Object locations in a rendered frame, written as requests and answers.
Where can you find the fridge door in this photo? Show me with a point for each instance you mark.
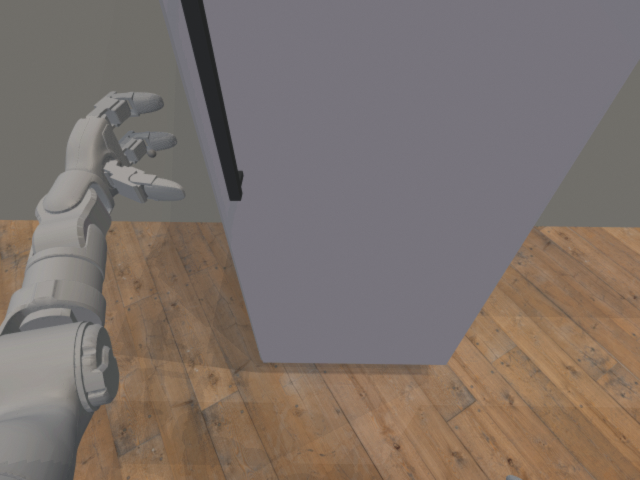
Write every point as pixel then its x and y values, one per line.
pixel 396 155

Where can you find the left robot forearm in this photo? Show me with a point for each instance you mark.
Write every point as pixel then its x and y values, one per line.
pixel 65 270

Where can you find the robot left upper arm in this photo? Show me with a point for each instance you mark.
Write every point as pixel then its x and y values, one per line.
pixel 52 380

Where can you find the handle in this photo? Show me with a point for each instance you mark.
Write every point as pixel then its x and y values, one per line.
pixel 196 21

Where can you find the left robot hand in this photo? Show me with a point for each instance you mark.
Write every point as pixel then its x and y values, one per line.
pixel 93 147

